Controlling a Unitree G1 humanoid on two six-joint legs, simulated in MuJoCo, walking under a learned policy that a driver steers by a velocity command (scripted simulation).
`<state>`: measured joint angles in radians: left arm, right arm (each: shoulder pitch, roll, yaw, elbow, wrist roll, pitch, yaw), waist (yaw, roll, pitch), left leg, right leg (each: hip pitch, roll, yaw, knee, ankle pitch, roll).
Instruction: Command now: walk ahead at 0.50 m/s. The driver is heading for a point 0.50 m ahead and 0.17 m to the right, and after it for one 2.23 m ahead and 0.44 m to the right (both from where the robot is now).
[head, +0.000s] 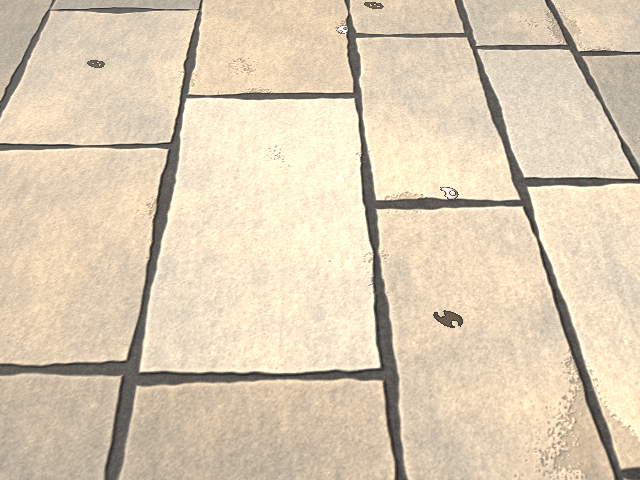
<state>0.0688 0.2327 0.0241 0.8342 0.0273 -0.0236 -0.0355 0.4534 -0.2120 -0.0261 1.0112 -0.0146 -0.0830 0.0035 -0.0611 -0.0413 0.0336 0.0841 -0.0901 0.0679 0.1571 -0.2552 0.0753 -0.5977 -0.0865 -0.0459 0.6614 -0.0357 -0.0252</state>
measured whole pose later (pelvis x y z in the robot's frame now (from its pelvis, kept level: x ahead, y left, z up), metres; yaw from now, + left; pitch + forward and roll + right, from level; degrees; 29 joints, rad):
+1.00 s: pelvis +0.51 -0.02 +0.00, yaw -18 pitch +0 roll +1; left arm 0.13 0.26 0.07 0.85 0.03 0.00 -0.06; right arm 0.38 -0.22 -0.05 0.97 -0.02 -0.10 -0.01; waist -0.03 -0.04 0.04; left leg -0.03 -0.01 0.24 0.25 -0.23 0.04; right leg -0.65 -0.09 -0.01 0.90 -0.07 -0.05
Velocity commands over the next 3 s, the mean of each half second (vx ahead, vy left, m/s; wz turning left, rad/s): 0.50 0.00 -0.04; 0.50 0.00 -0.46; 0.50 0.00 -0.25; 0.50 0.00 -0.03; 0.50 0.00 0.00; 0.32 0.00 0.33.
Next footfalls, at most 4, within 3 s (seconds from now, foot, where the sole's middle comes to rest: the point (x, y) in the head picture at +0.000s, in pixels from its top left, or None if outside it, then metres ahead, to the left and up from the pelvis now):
0.10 right None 0.23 -0.11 -0.78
0.66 left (277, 462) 0.52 0.08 -0.78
1.18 right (400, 373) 0.71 -0.21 -0.78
1.74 left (372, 249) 1.07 -0.18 -0.78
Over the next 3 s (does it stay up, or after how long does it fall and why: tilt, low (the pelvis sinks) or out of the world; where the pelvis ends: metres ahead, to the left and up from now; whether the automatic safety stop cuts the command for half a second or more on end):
stays up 1.45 -0.45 -0.01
